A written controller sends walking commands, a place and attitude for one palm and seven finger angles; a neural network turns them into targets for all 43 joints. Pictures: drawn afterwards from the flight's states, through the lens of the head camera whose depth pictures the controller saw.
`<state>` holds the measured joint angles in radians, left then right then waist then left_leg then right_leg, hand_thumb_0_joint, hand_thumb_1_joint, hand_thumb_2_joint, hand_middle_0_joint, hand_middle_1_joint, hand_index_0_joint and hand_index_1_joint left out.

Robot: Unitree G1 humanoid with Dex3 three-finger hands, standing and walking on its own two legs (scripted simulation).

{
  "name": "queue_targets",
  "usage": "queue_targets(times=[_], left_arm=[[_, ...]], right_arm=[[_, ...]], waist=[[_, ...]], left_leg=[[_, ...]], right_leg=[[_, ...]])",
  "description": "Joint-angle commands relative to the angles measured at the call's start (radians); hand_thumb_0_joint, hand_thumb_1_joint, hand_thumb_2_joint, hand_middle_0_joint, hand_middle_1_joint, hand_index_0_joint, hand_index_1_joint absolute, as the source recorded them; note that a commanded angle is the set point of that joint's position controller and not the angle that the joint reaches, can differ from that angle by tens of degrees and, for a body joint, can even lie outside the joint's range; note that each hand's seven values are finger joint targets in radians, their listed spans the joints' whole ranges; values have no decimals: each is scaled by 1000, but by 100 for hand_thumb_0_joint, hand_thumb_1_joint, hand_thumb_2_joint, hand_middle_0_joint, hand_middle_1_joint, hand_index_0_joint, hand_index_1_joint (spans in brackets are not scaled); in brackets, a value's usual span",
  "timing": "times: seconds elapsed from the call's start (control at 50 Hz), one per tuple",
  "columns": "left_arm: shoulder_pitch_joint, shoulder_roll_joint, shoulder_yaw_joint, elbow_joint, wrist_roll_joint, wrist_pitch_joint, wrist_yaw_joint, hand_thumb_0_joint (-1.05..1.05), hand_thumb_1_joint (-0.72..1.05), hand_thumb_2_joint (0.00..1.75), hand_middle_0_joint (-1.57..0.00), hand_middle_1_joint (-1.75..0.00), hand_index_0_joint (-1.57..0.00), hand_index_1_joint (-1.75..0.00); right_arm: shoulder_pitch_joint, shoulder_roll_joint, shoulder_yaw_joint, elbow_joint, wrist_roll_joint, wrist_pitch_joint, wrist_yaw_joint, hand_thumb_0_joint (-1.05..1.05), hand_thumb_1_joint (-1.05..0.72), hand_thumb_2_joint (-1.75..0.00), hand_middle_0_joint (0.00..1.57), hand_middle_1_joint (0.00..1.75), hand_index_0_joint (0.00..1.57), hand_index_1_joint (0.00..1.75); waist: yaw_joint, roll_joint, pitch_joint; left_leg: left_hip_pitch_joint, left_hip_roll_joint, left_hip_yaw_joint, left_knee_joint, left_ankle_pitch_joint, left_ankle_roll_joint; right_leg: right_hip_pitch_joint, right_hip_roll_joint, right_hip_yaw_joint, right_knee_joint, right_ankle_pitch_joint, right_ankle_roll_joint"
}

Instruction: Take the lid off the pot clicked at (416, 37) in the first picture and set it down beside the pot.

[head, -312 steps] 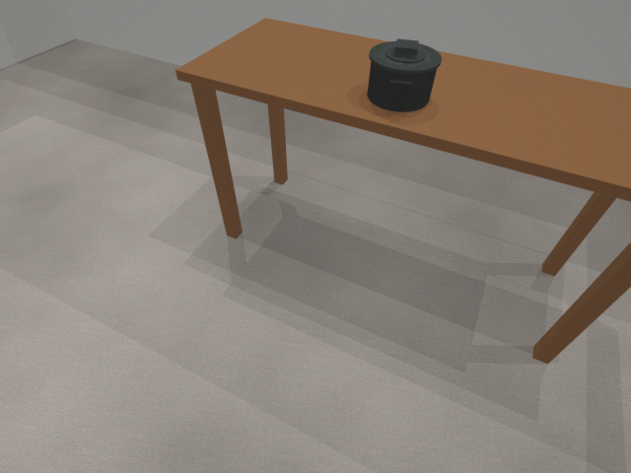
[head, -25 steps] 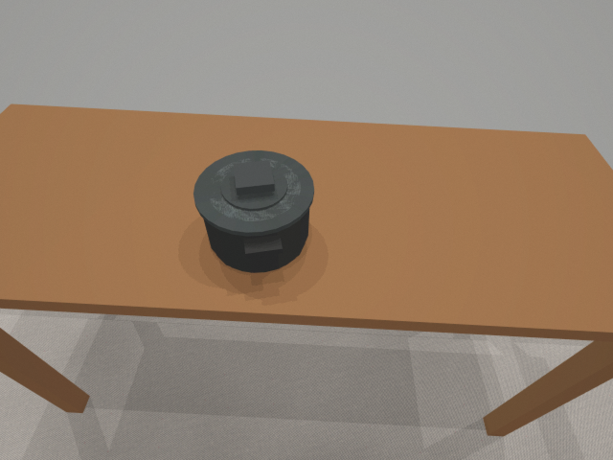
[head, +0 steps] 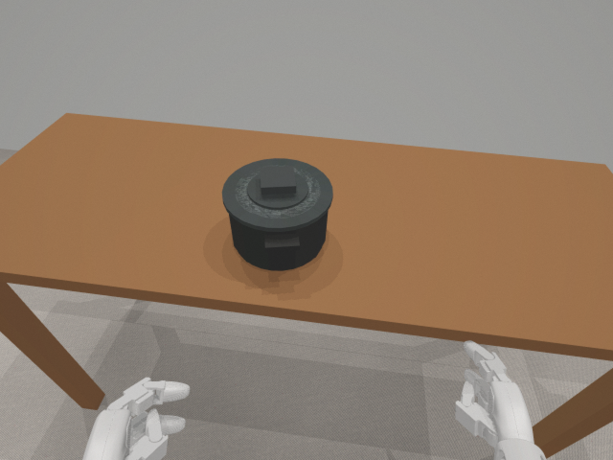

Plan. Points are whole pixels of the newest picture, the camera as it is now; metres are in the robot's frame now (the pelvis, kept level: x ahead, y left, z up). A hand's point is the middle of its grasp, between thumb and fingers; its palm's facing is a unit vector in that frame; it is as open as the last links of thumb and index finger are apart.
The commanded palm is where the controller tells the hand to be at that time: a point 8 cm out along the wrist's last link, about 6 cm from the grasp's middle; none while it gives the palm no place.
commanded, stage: lift the closed hand beside the body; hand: left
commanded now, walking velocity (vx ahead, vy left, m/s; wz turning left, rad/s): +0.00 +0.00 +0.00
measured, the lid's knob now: (277, 179) +0.50 +0.09 +0.12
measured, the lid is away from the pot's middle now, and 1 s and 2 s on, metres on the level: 0.00 0.00 0.00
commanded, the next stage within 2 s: raise the hand higher, near the body in 0.22 s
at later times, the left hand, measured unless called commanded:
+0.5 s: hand (111, 428) +0.14 +0.23 +0.04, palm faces +0.28 -0.86 -0.42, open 3.1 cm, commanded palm +0.09 +0.26 +0.08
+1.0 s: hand (97, 365) +0.18 +0.24 +0.11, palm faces +0.32 -0.85 -0.43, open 3.1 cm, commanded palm +0.13 +0.27 +0.13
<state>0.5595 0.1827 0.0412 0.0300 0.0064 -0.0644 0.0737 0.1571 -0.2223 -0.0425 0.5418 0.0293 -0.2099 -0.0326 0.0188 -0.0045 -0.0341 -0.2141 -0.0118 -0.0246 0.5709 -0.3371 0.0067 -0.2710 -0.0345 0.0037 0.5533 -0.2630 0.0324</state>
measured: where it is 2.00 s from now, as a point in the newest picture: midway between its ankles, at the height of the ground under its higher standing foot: outside the picture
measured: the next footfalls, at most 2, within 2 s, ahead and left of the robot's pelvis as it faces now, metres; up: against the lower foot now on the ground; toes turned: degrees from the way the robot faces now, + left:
none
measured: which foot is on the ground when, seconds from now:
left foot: down 0.00-1.00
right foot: down 0.00-1.00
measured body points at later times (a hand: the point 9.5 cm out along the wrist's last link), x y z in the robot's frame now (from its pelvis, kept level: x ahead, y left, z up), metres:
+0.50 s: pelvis +0.01 -0.01 +0.00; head +0.00 -0.03 +0.45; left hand +0.12 +0.27 +0.07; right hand +0.19 -0.22 -0.08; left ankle -0.02 +0.12 -0.73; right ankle +0.02 -0.14 -0.73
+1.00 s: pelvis +0.02 +0.00 +0.00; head +0.02 -0.01 +0.45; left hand +0.16 +0.28 +0.13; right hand +0.23 -0.19 -0.07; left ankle -0.02 +0.12 -0.73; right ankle +0.02 -0.14 -0.73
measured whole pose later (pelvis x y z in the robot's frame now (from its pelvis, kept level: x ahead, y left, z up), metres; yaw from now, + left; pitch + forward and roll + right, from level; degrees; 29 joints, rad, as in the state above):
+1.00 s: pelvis +0.02 +0.00 +0.00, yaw +1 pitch -2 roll -1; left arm 0.64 0.29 0.20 -0.43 0.00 -0.10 0.08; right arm 0.19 -0.18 0.01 0.60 0.00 -0.20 -0.05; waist 0.07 0.05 0.00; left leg -0.14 -0.01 -0.03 0.52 -0.35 0.01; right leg -0.19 -0.04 -0.01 0.50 -0.27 0.04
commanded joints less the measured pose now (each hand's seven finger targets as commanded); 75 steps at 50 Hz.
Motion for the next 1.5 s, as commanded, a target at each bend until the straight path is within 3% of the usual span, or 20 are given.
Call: queue_targets(times=[0.0,0.06,0.12,0.2,0.4,0.46,0.54,0.6,0.68,0.78,0.94,1.0,1.18,1.2,1.22,1.24,1.3,1.36,1.44,1.48], left_arm=[[-10,126,79,-325,-9,-72,10,0,90,90,-112,-131,-112,-131],[4,142,106,-317,-10,-68,17,0,90,90,-126,-145,-126,-145],[41,168,134,-383,-12,-69,21,0,90,90,-130,-150,-130,-150],[81,187,168,-375,-14,-63,26,0,90,90,-130,-150,-130,-150],[144,201,208,-436,-8,-75,23,0,90,90,-130,-150,-130,-150],[111,219,220,-521,-8,-89,24,0,90,90,-130,-150,-130,-150],[142,229,253,-495,-10,-83,27,0,90,90,-130,-150,-130,-150],[100,212,220,-576,-9,-96,22,0,90,90,-130,-150,-130,-150],[98,220,236,-587,-12,-92,20,0,90,90,-130,-150,-130,-150],[90,225,241,-659,-12,-98,19,0,90,90,-130,-150,-130,-150],[76,266,298,-667,-13,-93,27,0,90,90,-130,-150,-130,-150],[56,247,274,-703,-14,-101,25,0,90,90,-130,-150,-130,-150],[-8,268,316,-694,-25,-114,31,0,90,90,-130,-150,-130,-150],[-72,527,296,-733,445,-19,75,0,87,92,-129,-146,-129,-146],[-90,438,282,-823,452,31,100,0,84,94,-128,-143,-128,-143],[-77,476,271,-811,563,77,114,0,80,96,-127,-139,-127,-139],[-13,555,285,-716,760,172,81,0,70,102,-124,-129,-124,-129],[-71,625,279,-712,809,203,-5,0,60,109,-121,-118,-121,-118],[-75,697,312,-634,743,168,-147,0,47,117,-116,-104,-116,-104],[-187,719,293,-625,715,138,-213,0,40,122,-114,-97,-114,-97]], right_arm=[[-41,-72,-1,-154,-15,-34,-18,0,-90,-90,20,30,20,30],[-45,-79,-4,-150,-20,-33,-29,0,-90,-90,20,30,20,30],[-50,-74,-2,-140,-22,-44,-38,0,-90,-90,20,30,20,30],[-70,-72,-7,-114,-20,-50,-46,0,-90,-90,20,30,20,30],[-101,-56,-9,-82,-17,-72,-50,0,-90,-90,20,30,20,30],[-101,-55,-1,-91,-19,-80,-49,0,-90,-90,20,30,20,30],[-102,-53,-6,-86,-18,-74,-49,0,-90,-90,20,30,20,30],[-93,-53,3,-99,-21,-75,-45,0,-90,-90,20,30,20,30],[-95,-53,5,-104,-21,-64,-42,0,-90,-90,20,30,20,30],[-92,-50,12,-111,-22,-61,-33,0,-90,-90,20,30,20,30],[-100,-57,13,-104,-22,-47,-27,0,-90,-90,20,30,20,30],[-90,-58,17,-106,-23,-46,-25,0,-90,-90,20,30,20,30],[-97,-60,17,-91,-21,-35,-29,0,-90,-90,20,30,20,30],[-115,-156,28,-103,-53,41,-13,0,-90,-90,20,30,20,30],[-135,-116,24,-164,-51,84,-2,0,-90,-90,20,30,20,30],[-146,-122,23,-164,-40,110,6,0,-90,-90,20,30,20,30],[-158,-144,15,-168,-39,203,27,0,-90,-90,20,30,20,30],[-200,-150,22,-189,-12,237,25,0,-90,-90,20,30,20,30],[-195,-158,17,-174,11,223,13,0,-90,-90,20,30,20,30],[-162,-162,15,-158,4,220,0,0,-90,-90,20,30,20,30]], waist=[[-1,118,7],[-4,29,8],[15,65,-33],[22,-17,-25],[42,-15,5],[43,40,-9],[50,-2,2],[46,60,1],[45,36,-1],[49,84,-22],[57,60,-26],[55,64,-46],[52,32,-30],[60,96,-5],[68,158,-21],[80,192,-22],[91,85,-93],[79,86,-159],[62,33,-147],[41,23,-128]], left_leg=[[-74,-7,46,-103,100,4],[-85,-8,43,-85,88,11],[-51,-8,43,-85,114,14],[-46,-2,38,-81,137,19],[-19,3,42,-98,198,21],[2,1,39,-105,197,19],[5,6,38,-109,223,18],[14,7,35,-119,243,14],[16,11,35,-119,277,14],[36,18,27,-124,333,7],[37,26,20,-130,363,3],[53,31,18,-134,407,2],[56,30,31,-143,351,8],[-89,13,38,-125,347,4],[-92,20,42,-128,355,-8],[-84,26,35,-127,330,-16],[-80,22,42,-114,323,-3],[-41,22,33,-112,331,11],[-5,17,22,-106,377,26],[-6,6,24,-118,368,34]], right_leg=[[27,24,-56,-93,37,-46],[17,26,-57,-110,14,-39],[49,20,-54,-105,23,-40],[55,20,-56,-113,35,-33],[65,20,-62,-114,90,-29],[70,17,-62,-117,81,-32],[79,23,-67,-113,112,-31],[88,19,-72,-103,131,-34],[99,20,-74,-103,168,-34],[121,19,-76,-96,203,-38],[138,22,-76,-95,223,-38],[147,16,-81,-92,242,-36],[145,13,-76,-117,224,-36],[49,36,-33,-67,210,-44],[65,19,-75,-54,179,-60],[64,33,-37,-51,147,-71],[86,38,-8,-56,164,-78],[122,23,-13,-71,199,-61],[126,22,-12,-105,287,-37],[108,15,-36,-127,280,-22]])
